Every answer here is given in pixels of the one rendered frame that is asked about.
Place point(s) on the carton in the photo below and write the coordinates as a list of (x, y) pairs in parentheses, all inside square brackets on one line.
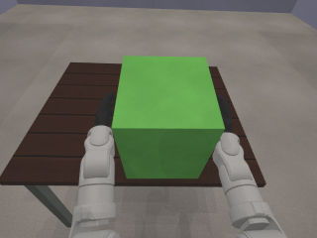
[(167, 120)]

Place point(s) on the robot left forearm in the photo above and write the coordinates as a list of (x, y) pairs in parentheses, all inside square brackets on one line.
[(95, 203)]

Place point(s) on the robot left hand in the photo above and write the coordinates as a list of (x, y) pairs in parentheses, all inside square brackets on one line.
[(102, 117)]

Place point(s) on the robot right hand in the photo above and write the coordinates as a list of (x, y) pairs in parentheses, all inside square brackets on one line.
[(225, 113)]

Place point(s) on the table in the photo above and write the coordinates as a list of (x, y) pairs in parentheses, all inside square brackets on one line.
[(53, 148)]

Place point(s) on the robot right forearm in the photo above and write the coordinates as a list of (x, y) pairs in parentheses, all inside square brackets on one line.
[(248, 211)]

